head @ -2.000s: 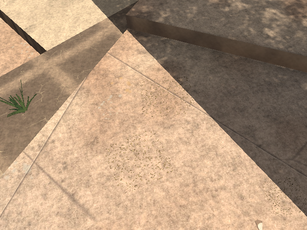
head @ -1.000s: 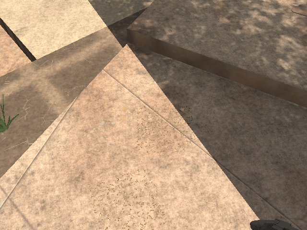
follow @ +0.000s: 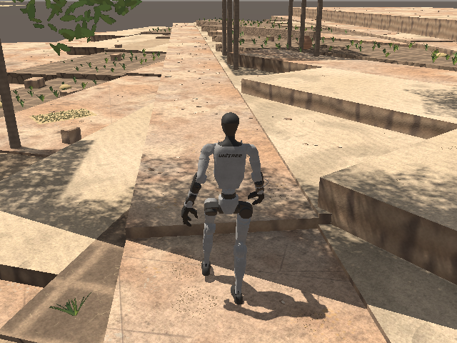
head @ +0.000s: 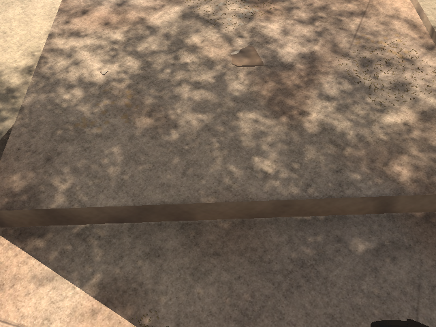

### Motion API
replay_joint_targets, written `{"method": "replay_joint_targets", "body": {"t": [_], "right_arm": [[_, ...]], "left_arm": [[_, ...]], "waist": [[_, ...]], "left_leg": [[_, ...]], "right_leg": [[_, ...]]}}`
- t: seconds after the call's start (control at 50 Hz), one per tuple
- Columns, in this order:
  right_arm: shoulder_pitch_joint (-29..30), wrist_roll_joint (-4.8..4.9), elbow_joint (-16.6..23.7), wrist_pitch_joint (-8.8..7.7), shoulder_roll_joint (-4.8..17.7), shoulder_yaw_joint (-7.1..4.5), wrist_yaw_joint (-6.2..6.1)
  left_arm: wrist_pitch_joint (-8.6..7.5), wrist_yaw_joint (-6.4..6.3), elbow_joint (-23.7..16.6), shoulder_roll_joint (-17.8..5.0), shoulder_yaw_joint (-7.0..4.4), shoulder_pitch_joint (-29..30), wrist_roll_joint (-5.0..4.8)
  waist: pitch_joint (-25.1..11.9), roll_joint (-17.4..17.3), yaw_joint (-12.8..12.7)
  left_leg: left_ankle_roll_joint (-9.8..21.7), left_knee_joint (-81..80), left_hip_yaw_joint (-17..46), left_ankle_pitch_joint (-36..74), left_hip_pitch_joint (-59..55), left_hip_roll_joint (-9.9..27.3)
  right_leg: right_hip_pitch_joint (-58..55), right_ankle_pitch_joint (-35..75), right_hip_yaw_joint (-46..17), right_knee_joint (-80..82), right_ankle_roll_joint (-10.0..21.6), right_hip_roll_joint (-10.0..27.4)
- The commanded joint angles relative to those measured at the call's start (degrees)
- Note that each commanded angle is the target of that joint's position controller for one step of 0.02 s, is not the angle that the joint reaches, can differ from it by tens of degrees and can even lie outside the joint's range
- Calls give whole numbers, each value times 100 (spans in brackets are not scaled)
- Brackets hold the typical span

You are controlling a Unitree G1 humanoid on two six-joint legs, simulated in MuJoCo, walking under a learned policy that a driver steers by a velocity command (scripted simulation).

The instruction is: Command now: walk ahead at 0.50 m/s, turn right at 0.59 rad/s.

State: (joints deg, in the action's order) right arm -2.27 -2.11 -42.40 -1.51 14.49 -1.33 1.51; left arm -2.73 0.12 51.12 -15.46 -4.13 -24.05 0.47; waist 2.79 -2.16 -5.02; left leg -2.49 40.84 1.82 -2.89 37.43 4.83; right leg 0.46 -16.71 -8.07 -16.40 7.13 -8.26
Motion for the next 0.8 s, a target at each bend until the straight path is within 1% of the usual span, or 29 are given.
{"method": "replay_joint_targets", "body": {"t": [0.02,0.06,0.08,0.1,0.12,0.14,0.16,0.18,0.2,0.24,0.28,0.32,0.36,0.42,0.46,0.5,0.54,0.56,0.58,0.6,0.62,0.64,0.66,0.68,0.7,0.72,0.74,0.76,0.8], "right_arm": [[802,46,680,-170,521,-75,1],[231,73,561,-225,681,-122,-39],[-380,81,373,-264,840,-190,-96],[-1225,55,139,-327,978,-256,-163],[-2115,-88,84,-366,1333,-337,-266],[-2075,-197,88,-315,1854,-456,-266],[-1726,-59,102,-246,1383,-416,-210],[-1313,12,156,-250,862,-294,-174],[-1116,12,108,-270,610,-226,-138],[-1229,31,-97,-343,540,-188,-133],[-1482,98,-286,-465,579,-200,-79],[-1600,142,-404,-527,652,-225,-55],[-1705,149,-508,-520,648,-228,-54],[-1865,154,-647,-484,651,-235,-38],[-2051,156,-782,-466,709,-242,-39],[-2241,150,-925,-443,752,-246,-40],[-2181,169,-991,-404,789,-253,-69],[-2105,214,-1012,-373,773,-246,-93],[-2181,246,-1035,-357,662,-203,-117],[-2237,252,-884,-371,482,-132,-153],[-3158,452,-963,-294,-126,29,-185],[-2873,332,-1129,-136,441,-114,-274],[-2490,241,-1044,-77,447,-139,-266],[-2252,168,-1054,-47,311,-110,-263],[-2150,125,-1085,4,249,-103,-248],[-2252,79,-1167,76,173,-82,-232],[-2356,68,-1273,135,88,-61,-228],[-2386,74,-1330,179,30,-46,-234],[-2175,86,-1369,248,-8,-26,-276]], "left_arm": [[-44,-79,-251,-969,-211,-310,52],[-63,-106,-374,-1096,-241,68,63],[-88,-78,-424,-1159,-256,226,66],[-133,-25,-414,-1130,-241,308,30],[-184,25,-546,-693,-115,200,-22],[-165,27,-651,-152,-9,-652,-191],[-95,-27,-441,-634,-34,-576,27],[-72,15,-409,-695,-52,-149,80],[-72,57,-464,-615,-25,178,97],[6,151,-500,-515,1,314,179],[73,190,-496,-426,34,333,196],[87,229,-591,-379,69,644,206],[73,267,-756,-340,123,1157,215],[17,321,-952,-168,257,1895,187],[-16,290,-977,-85,317,2142,161],[-57,224,-939,-115,326,2145,140],[-107,161,-813,-199,303,1903,162],[-152,120,-634,-237,279,1502,210],[-226,73,-421,-394,229,995,299],[-293,20,-312,-731,164,387,387],[-211,-16,-272,-1105,40,210,277],[-134,-6,-268,-814,68,200,-44],[-120,-20,-282,-569,154,639,-77],[-119,-54,-315,-271,254,1054,-24],[-125,-100,-307,-129,311,1280,-14],[-122,-135,-268,-70,344,1417,-9],[-132,-141,-235,-79,354,1468,28],[-148,-140,-188,-121,350,1468,40],[-144,-132,-68,-195,339,1428,54]], "waist": [[-15,677,-34],[-119,748,323],[-392,707,585],[-861,416,1018],[-1676,-114,1298],[-2207,-1602,762],[-1690,-808,656],[-862,-171,612],[-474,72,581],[-264,-332,469],[-331,-381,411],[-254,-369,408],[-104,-341,473],[13,-338,632],[39,-310,698],[-99,-363,708],[-233,-426,590],[-377,-309,393],[-653,-77,222],[-1228,421,49],[-2242,1704,290],[-2316,1015,137],[-1589,886,323],[-1062,740,475],[-753,783,617],[-700,841,765],[-767,824,834],[-828,804,869],[-821,817,826]], "left_leg": [[120,-572,-115,21,-65,-311],[281,-1032,-78,-305,-1119,-465],[380,-1136,-148,-528,-1999,-634],[532,-1482,-148,-347,-3099,-518],[804,-1626,1013,-1486,-4381,654],[1566,-2294,3893,-1779,-5530,2117],[1641,-2560,4378,-2676,-4923,1963],[1519,-2674,3369,-2692,-4065,1661],[1392,-2762,2559,-1951,-3518,1331],[1218,-2899,1560,-711,-3021,898],[1277,-2937,1188,217,-3002,844],[1366,-3120,926,361,-3055,863],[1388,-3334,679,238,-3056,809],[1292,-3436,202,384,-2884,568],[1196,-3146,-46,1619,-2927,525],[1072,-2717,-101,2627,-3208,591],[930,-2251,-72,2982,-3440,597],[817,-1771,-123,3065,-3460,483],[683,-1049,-234,2706,-3240,248],[501,-21,-415,899,-2477,9],[363,1709,-561,-3019,-1374,-673],[387,2108,-34,-3374,-1370,-647],[397,2166,74,-3180,-1207,-501],[374,1925,96,-2866,-1221,-356],[320,1613,116,-2588,-1455,-236],[256,1329,59,-2357,-1913,-209],[219,1156,-38,-2230,-2237,-283],[191,919,-95,-2179,-2416,-322],[174,281,-157,-2080,-2552,-330]], "right_leg": [[-258,3264,-1195,-135,538,1556],[35,3683,-1239,-466,301,1553],[222,4248,-1201,-1025,176,1427],[475,4242,-880,-2086,44,1098],[1170,2743,-528,-3632,-64,751],[2913,-1412,35,-5169,-272,-188],[3449,-1172,-57,-5673,-187,301],[3404,-569,-18,-5537,-205,544],[3290,-273,54,-5235,-238,699],[3007,-179,134,-4844,-325,854],[2961,-142,198,-4680,-368,826],[3273,96,269,-4403,-430,915],[3541,478,447,-3876,-525,1084],[3232,1112,863,-2749,-620,1210],[2827,1233,1083,-2138,-634,1076],[2512,1309,1133,-1830,-570,930],[2118,1311,1092,-1433,-429,820],[1588,1582,1121,-965,-340,721],[766,2148,1055,-656,-245,807],[-418,4386,197,-1030,-70,1851],[-1800,6563,-1325,-1277,1000,3411],[-1298,6383,-1307,-1050,1123,3195],[-668,5821,-865,-779,978,2894],[-63,5321,-588,-518,771,2642],[448,5110,-290,-299,602,2439],[899,4909,-19,-157,469,2241],[1101,4828,152,-112,437,2135],[1191,4691,257,-85,442,2082],[1287,3746,288,-2,439,2013]]}}
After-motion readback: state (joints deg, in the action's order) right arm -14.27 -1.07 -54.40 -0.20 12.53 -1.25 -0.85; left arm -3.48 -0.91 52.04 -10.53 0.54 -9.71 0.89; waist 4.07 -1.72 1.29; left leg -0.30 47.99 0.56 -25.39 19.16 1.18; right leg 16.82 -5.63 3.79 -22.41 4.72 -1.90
